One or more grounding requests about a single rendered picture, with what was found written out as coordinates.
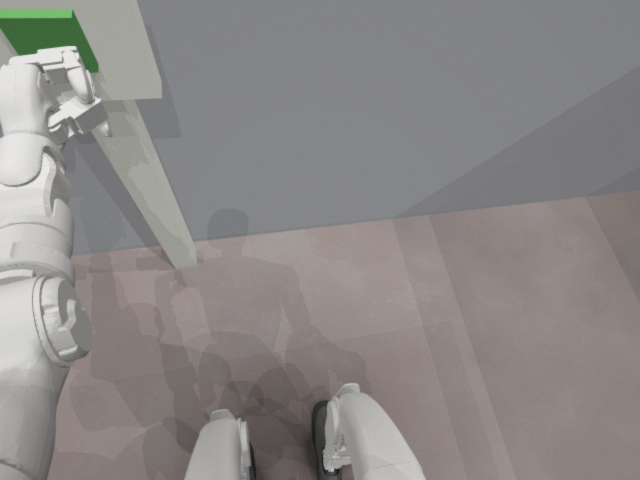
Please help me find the robot right shin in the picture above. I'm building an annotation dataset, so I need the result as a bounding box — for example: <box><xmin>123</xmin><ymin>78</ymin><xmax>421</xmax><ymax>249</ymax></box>
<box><xmin>323</xmin><ymin>383</ymin><xmax>360</xmax><ymax>470</ymax></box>

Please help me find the robot left hand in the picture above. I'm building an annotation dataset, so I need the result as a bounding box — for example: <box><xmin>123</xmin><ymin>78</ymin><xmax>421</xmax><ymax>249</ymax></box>
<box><xmin>0</xmin><ymin>46</ymin><xmax>113</xmax><ymax>153</ymax></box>

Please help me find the button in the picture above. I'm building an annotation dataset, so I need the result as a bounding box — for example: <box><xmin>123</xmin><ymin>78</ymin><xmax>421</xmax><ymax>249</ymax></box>
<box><xmin>0</xmin><ymin>9</ymin><xmax>99</xmax><ymax>73</ymax></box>

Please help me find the robot left thigh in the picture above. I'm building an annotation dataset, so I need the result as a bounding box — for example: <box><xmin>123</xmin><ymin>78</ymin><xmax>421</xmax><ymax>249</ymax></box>
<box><xmin>184</xmin><ymin>417</ymin><xmax>251</xmax><ymax>480</ymax></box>

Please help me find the robot left forearm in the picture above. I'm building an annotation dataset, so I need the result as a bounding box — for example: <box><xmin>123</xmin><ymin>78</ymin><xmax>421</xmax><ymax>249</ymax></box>
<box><xmin>0</xmin><ymin>133</ymin><xmax>75</xmax><ymax>289</ymax></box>

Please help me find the panel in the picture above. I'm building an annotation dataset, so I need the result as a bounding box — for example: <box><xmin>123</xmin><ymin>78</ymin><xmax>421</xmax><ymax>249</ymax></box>
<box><xmin>0</xmin><ymin>0</ymin><xmax>197</xmax><ymax>269</ymax></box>

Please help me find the left robot upper arm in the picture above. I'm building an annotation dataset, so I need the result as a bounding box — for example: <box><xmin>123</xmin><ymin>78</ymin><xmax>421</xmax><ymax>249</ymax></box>
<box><xmin>0</xmin><ymin>275</ymin><xmax>93</xmax><ymax>480</ymax></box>

